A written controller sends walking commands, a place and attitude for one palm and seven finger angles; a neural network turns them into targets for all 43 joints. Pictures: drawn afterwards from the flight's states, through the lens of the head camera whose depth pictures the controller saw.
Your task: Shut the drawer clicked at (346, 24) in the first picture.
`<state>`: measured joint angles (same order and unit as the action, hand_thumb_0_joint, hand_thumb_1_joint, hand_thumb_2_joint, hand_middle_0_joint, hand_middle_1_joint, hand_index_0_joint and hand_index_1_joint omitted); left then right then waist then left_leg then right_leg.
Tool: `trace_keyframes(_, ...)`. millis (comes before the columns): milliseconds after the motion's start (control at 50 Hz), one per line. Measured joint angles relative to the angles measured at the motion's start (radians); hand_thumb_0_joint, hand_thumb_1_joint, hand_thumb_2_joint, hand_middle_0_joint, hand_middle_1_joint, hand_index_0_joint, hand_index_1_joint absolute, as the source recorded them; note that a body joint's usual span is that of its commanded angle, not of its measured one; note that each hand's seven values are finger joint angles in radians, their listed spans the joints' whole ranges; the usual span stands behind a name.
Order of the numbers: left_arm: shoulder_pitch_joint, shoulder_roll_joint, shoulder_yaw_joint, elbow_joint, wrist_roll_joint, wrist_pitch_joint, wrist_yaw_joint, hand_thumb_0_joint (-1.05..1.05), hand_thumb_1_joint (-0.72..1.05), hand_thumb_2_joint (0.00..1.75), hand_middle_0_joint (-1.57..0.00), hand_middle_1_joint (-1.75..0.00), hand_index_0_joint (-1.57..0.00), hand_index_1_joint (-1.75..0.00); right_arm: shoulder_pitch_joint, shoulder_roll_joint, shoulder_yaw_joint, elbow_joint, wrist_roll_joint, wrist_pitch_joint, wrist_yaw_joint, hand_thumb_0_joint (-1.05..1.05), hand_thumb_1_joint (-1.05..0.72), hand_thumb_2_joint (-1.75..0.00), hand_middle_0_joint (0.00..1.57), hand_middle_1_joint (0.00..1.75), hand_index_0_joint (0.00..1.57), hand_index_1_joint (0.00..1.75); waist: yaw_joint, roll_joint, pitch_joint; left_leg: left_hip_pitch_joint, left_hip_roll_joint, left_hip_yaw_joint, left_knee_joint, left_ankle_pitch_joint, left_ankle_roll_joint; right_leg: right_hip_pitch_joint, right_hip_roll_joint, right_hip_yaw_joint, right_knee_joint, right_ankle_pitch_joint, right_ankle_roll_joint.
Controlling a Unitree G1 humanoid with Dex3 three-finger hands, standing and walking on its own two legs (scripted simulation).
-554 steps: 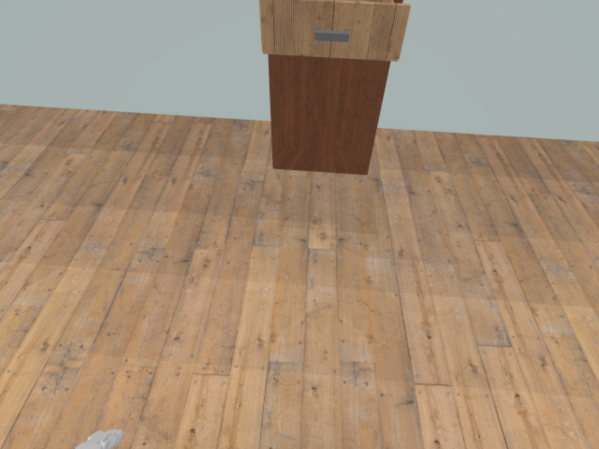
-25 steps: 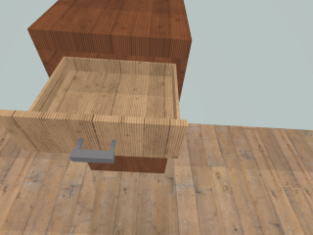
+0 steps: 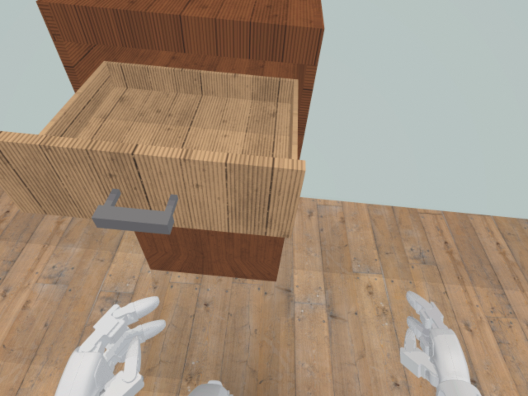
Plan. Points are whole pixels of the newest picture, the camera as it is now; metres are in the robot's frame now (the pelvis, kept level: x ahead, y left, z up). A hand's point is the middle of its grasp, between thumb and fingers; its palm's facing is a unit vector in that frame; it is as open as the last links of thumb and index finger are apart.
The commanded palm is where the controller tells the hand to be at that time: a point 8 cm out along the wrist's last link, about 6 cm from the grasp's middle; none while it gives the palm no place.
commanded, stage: raise the hand and make a fist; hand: left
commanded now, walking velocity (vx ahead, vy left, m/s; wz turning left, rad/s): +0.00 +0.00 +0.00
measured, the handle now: (139, 208) +0.34 +0.22 +0.10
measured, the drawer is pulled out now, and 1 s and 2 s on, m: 0.29 0.29 0.29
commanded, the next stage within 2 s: bring the fist close to the handle in 1.46 s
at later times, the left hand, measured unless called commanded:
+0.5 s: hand (97, 320) +0.18 +0.21 +0.12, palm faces +0.08 -0.99 -0.10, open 3.5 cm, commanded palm +0.13 +0.25 +0.13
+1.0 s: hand (101, 302) +0.17 +0.18 +0.18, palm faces -0.04 -0.99 -0.10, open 3.2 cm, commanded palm +0.13 +0.23 +0.20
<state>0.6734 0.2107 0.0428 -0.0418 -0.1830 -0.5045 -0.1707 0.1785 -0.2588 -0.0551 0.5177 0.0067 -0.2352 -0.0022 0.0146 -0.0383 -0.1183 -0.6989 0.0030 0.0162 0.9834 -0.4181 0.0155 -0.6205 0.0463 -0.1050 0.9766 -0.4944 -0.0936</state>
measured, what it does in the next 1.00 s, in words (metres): stands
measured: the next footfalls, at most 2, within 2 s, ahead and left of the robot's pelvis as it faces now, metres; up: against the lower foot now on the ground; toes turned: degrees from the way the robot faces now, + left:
none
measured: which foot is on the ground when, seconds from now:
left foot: down 0.00-1.00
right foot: down 0.00-1.00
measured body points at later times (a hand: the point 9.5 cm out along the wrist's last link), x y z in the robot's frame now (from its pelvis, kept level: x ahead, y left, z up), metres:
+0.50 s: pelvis +0.03 +0.00 +0.02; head +0.04 -0.01 +0.47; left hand +0.17 +0.26 +0.13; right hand +0.19 -0.25 -0.05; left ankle +0.04 +0.11 -0.68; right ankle +0.00 -0.07 -0.68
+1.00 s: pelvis +0.02 +0.04 +0.03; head -0.01 +0.02 +0.48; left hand +0.17 +0.23 +0.19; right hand +0.23 -0.15 +0.00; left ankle +0.04 +0.11 -0.68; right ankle +0.00 -0.06 -0.68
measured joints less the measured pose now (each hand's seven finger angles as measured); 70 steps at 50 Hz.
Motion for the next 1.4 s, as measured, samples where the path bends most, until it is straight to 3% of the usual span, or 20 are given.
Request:
trace_keyframes(80,-0.008,0.020,0.081,-0.102,-0.058,-0.036,0.035,0.02,0.89,0.90,-0.56,-0.68,-0.53,-0.67,-0.023,0.005,0.011,-0.007,0.013,0.015,-0.023,0.01,-0.90,-0.90,0.20,0.30,0.20,0.30,0.020,0.045,-0.006,-0.035,0.004,-0.040,0.049,-0.019,-0.013,-0.012,0.007,-0.039,0.022,-0.020,-0.006)
trace_keyframes(140,-0.076,0.015,0.124,-0.107,-0.107,-0.026,-0.018,0.02,0.90,0.90,-0.61,-0.75,-0.60,-0.74,-0.027,0.020,0.045,0.009,0.026,0.020,-0.034,0.01,-0.90,-0.90,0.20,0.30,0.20,0.30,0.021,0.074,-0.010,-0.036,0.003,-0.053,0.046,-0.019,-0.015,-0.008,0.008,-0.051,0.015,-0.022,0.001)
trace_keyframes(220,-0.148,0.031,0.107,-0.072,-0.119,0.116,-0.149,0.01,0.90,0.90,-0.69,-0.83,-0.68,-0.83,0.006,0.044,0.088,0.022,0.046,0.032,-0.053,0.01,-0.90,-0.90,0.20,0.30,0.20,0.30,0.012,0.083,-0.007,0.001,0.001,-0.042,-0.008,-0.003,-0.015,0.019,0.006,-0.037,-0.025,-0.010,0.014)
trace_keyframes(280,-0.141,0.050,0.107,-0.069,-0.115,0.233,-0.187,0.01,0.90,0.90,-0.75,-0.90,-0.75,-0.89,0.038,0.060,0.096,0.036,0.049,0.045,-0.064,0.02,-0.90,-0.90,0.20,0.30,0.20,0.30,-0.006,0.078,-0.007,0.050,0.002,-0.022,-0.063,0.008,-0.019,0.054,0.007,-0.014,-0.067,0.004,0.017)
trace_keyframes(340,-0.090,0.045,0.147,-0.107,-0.138,0.269,-0.154,0.02,0.89,0.90,-0.81,-0.96,-0.81,-0.96,0.069,0.066,0.079,0.051,0.049,0.048,-0.072,0.02,-0.90,-0.90,0.21,0.30,0.20,0.30,-0.018,0.068,-0.004,0.104,0.005,-0.004,-0.111,0.014,-0.018,0.099,0.011,0.006,-0.109,0.016,0.017)
trace_keyframes(460,0.027,0.026,0.224,-0.213,-0.159,0.184,-0.095,0.02,0.90,0.90,-0.93,-1.09,-0.93,-1.09,0.105,0.033,0.032,0.076,0.052,0.019,-0.062,0.02,-0.90,-0.90,0.20,0.30,0.20,0.30,-0.009,0.062,-0.001,0.153,0.003,0.005,-0.152,0.018,-0.007,0.150,0.011,0.018,-0.160,0.031,0.029)
trace_keyframes(580,0.073,0.004,0.120,-0.265,-0.147,0.191,-0.140,0.02,0.90,0.90,-1.04,-1.22,-1.05,-1.22,0.086,-0.009,0.022,0.059,0.060,-0.048,-0.062,0.02,-0.90,-0.90,0.20,0.30,0.20,0.30,0.005,0.082,0.010,0.154,-0.011,0.000,-0.159,0.030,0.016,0.164,-0.001,0.012,-0.186,0.047,0.033)
trace_keyframes(700,0.070,0.022,0.055,-0.386,-0.090,0.220,-0.063,0.02,0.89,0.90,-1.17,-1.35,-1.17,-1.35,0.051,0.025,0.044,0.029,0.052,-0.079,-0.050,0.02,-0.90,-0.90,0.20,0.30,0.20,0.30,0.014,0.073,0.004,0.178,-0.023,0.006,-0.167,0.037,0.032,0.188,-0.013,0.017,-0.193,0.055,0.043)
trace_keyframes(780,0.035,0.017,0.062,-0.445,-0.085,0.266,-0.012,0.02,0.89,0.90,-1.25,-1.44,-1.25,-1.43,0.034,0.047,0.078,0.013,0.054,-0.073,-0.039,0.02,-0.90,-0.90,0.20,0.30,0.20,0.30,0.019,0.084,-0.001,0.207,-0.028,0.004,-0.172,0.037,0.039,0.223,-0.017,0.015,-0.205,0.059,0.052)
trace_keyframes(880,-0.001,-0.001,0.016,-0.494,-0.066,0.387,-0.005,0.02,0.90,0.90,-1.33,-1.53,-1.34,-1.52,0.033,0.056,0.118,-0.001,0.058,-0.062,-0.030,0.02,-0.90,-0.90,0.20,0.30,0.20,0.30,0.029,0.101,0.001,0.250,-0.036,0.008,-0.196,0.046,0.049,0.266,-0.024,0.019,-0.231,0.070,0.062)
trace_keyframes(1000,-0.018,0.038,-0.001,-0.577,-0.041,0.501,0.015,0.02,0.89,0.90,-1.38,-1.58,-1.38,-1.57,0.046,0.061,0.143,-0.009,0.057,-0.044,-0.029,0.02,-0.90,-0.90,0.20,0.30,0.20,0.30,0.034,0.097,0.019,0.293,-0.042,0.016,-0.233,0.063,0.050,0.302,-0.030,0.028,-0.256,0.083,0.065)
trace_keyframes(1160,-0.063,0.033,0.069,-0.629,-0.080,0.564,0.025,0.02,0.89,0.90,-1.40,-1.60,-1.40,-1.59,0.066,0.036,0.141,0.023,0.068,-0.034,-0.032,0.02,-0.90,-0.90,0.20,0.30,0.20,0.30,0.033,0.101,0.022,0.326,-0.039,0.014,-0.268,0.077,0.043,0.332,-0.026,0.028,-0.288,0.096,0.059)
trace_keyframes(1280,-0.029,0.039,0.069,-0.603,-0.081,0.633,0.001,0.01,0.89,0.90,-1.40,-1.60,-1.40,-1.60,0.072,0.021,0.123,0.020,0.075,-0.024,-0.042,0.02,-0.90,-0.90,0.20,0.30,0.20,0.30,0.025,0.094,0.022,0.340,-0.032,0.013,-0.286,0.084,0.032,0.343,-0.018,0.028,-0.302,0.100,0.048)
trace_keyframes(1400,0.003,0.066,0.103,-0.612,-0.095,0.566,0.020,0.02,0.89,0.90,-1.40,-1.60,-1.40,-1.60,0.077,0.013,0.107,0.027,0.071,-0.057,-0.047,0.02,-0.90,-0.90,0.20,0.30,0.20,0.30,0.026,0.093,0.020,0.342,-0.021,-0.001,-0.279,0.079,0.015,0.349,-0.006,0.015,-0.300,0.094,0.031)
